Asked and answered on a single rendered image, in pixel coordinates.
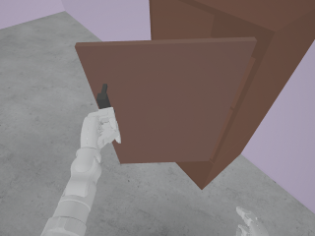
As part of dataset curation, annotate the handle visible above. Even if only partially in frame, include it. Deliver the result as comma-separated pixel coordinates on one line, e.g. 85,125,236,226
96,84,115,123

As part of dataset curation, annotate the robot right hand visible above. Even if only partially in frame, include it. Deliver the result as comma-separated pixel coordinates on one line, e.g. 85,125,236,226
235,206,269,236

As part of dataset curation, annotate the robot left forearm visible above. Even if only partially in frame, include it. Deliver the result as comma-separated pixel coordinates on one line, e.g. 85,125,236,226
40,147,102,236

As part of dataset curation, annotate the robot left hand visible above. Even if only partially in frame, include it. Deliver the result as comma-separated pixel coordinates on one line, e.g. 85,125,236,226
80,107,121,152

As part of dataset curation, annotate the cupboard door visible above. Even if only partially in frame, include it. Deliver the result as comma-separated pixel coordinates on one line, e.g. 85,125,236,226
75,36,257,164

